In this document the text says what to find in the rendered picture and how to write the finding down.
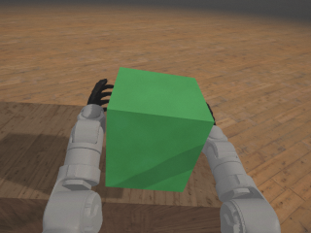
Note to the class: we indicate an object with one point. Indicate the left robot upper arm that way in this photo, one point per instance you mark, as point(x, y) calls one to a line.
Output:
point(73, 211)

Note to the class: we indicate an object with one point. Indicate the right robot forearm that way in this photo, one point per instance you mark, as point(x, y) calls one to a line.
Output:
point(232, 182)

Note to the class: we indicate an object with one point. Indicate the carton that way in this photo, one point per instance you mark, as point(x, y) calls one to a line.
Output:
point(156, 127)

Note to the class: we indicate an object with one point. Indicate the pedestal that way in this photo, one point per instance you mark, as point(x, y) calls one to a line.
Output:
point(34, 139)

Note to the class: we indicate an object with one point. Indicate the right robot upper arm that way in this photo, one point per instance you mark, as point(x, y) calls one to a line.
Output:
point(248, 215)

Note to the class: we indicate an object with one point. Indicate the left robot forearm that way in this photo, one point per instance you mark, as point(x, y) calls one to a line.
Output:
point(81, 165)

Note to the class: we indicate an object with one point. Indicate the robot left hand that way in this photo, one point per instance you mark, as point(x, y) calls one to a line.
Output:
point(97, 94)

